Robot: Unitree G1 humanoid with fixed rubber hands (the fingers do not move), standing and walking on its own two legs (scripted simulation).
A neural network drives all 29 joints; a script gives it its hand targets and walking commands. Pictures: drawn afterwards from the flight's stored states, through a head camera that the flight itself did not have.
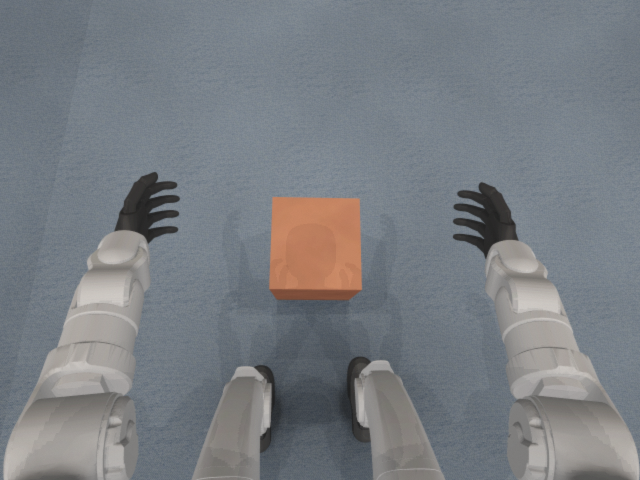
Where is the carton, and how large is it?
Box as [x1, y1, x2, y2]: [269, 197, 361, 299]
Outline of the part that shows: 273,197 269,289 277,299 349,299 361,289 359,198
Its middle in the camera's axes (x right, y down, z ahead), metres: -0.01 +0.04 +0.97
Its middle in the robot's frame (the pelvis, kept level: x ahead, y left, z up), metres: +0.48 -0.02 -0.57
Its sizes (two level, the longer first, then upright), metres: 0.210 0.200 0.250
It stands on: the floor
